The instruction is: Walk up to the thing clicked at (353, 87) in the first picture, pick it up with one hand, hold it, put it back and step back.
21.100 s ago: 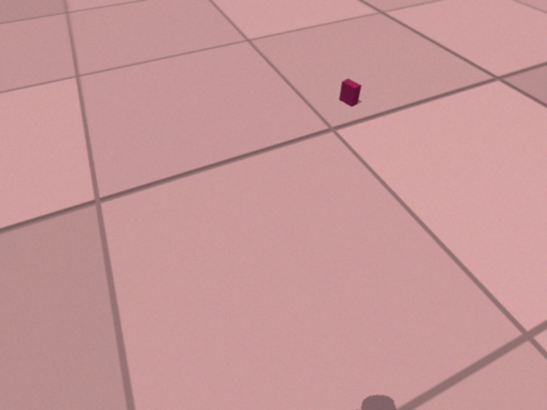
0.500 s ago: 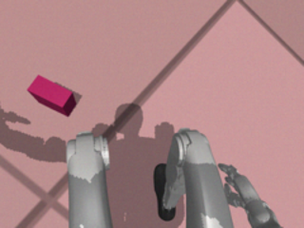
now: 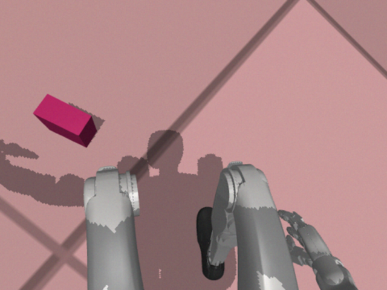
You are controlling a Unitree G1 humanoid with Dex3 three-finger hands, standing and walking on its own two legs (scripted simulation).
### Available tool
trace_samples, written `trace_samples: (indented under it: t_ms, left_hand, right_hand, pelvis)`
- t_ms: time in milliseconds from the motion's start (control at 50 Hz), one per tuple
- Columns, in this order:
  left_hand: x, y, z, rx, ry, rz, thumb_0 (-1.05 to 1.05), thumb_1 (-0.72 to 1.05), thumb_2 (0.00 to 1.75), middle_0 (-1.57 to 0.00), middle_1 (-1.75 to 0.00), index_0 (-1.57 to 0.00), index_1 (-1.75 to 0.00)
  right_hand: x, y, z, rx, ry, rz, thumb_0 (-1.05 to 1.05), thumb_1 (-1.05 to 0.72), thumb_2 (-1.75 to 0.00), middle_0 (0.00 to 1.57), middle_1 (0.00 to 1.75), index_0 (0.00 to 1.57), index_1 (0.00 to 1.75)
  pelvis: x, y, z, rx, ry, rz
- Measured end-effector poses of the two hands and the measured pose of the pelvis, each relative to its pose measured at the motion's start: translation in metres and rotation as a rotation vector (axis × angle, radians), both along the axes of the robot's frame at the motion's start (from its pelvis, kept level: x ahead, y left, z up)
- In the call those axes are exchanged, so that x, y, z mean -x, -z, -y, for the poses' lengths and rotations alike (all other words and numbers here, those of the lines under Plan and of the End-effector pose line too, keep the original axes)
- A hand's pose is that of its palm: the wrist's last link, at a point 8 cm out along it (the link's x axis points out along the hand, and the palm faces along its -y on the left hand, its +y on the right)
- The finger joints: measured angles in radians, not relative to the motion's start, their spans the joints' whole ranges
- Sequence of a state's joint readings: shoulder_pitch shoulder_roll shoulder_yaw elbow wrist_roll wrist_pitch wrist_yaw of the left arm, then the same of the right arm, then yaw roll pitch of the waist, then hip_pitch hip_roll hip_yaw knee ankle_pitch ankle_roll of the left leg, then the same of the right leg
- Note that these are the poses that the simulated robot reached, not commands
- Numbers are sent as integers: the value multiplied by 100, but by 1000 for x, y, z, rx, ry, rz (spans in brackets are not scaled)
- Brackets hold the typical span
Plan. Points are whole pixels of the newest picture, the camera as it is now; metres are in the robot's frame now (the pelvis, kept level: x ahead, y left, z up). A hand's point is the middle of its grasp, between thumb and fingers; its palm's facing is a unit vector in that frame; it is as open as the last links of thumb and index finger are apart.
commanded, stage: go down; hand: left
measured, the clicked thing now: (68, 123) +0.46 +0.29 -0.29
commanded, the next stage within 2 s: approach in 0.38 s
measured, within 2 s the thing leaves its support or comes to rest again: neither
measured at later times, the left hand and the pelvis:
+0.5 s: hand out of the picture +0.34 +0.50 +0.03, palm faces +0.38 -0.92 -0.01, open 17.8 cm; pelvis +0.00 +0.00 +0.00, yaw +0 degrees
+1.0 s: hand out of the picture +0.39 +0.41 -0.14, palm faces +0.34 -0.94 +0.05, open 17.6 cm; pelvis +0.00 +0.00 -0.04, yaw -3 degrees
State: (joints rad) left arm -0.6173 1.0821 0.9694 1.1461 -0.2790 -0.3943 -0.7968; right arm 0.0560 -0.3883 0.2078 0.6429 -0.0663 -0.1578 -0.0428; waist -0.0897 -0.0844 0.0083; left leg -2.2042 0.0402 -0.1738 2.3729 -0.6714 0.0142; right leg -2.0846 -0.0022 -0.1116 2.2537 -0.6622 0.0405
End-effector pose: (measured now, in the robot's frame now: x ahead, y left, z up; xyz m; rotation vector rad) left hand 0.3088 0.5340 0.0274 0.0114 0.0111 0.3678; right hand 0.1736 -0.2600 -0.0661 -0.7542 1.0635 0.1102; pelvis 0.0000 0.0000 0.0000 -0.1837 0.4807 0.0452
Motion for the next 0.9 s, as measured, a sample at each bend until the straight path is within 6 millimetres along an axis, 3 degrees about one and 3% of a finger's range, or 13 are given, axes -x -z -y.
trace_samples:
  t_ms: [180, 320, 400, 500, 720, 900]
  left_hand:
    - [-4, 0, 10, 20, 23, -2, -1, -61, 2, -1, -4, -4, -2]
    - [1, -21, -2, -11, -22, 12, -1, -61, 2, -1, -4, -4, -2]
    - [7, -21, -7, -6, -29, -13, -1, -61, 2, -1, -3, -4, -1]
    - [7, -3, -5, 9, -24, -14, -1, -61, 1, -1, -3, -4, 0]
    - [-27, 40, 19, 54, 18, -53, -1, -61, 5, 0, -5, -3, -3]
    - [-39, 113, 55, 93, 18, -102, -1, -60, 6, 0, -7, -2, -3]
  right_hand:
    - [-4, -9, -4, -7, 25, 35, 0, -92, -90, 21, 30, 21, 30]
    - [-6, -12, -5, -18, 30, 48, 0, -92, -90, 21, 30, 21, 30]
    - [-5, -8, -4, -25, 10, 34, 0, -92, -90, 21, 30, 21, 30]
    - [-4, -1, -2, -12, -26, 0, 0, -92, -90, 21, 30, 21, 30]
    - [1, 0, 3, 27, -10, -12, 0, -90, -89, 21, 30, 21, 30]
    - [16, 14, 6, 49, -44, -79, 0, -90, -89, 21, 30, 21, 30]
  pelvis:
    - [-2, -6, -3, 4, -5, -10]
    - [-2, -10, -2, -1, -7, -16]
    - [0, -9, -1, -5, -4, -16]
    - [1, -3, 0, -5, 1, -7]
    - [-2, 7, 0, 7, 3, 8]
    - [0, 26, 0, 11, 27, 52]
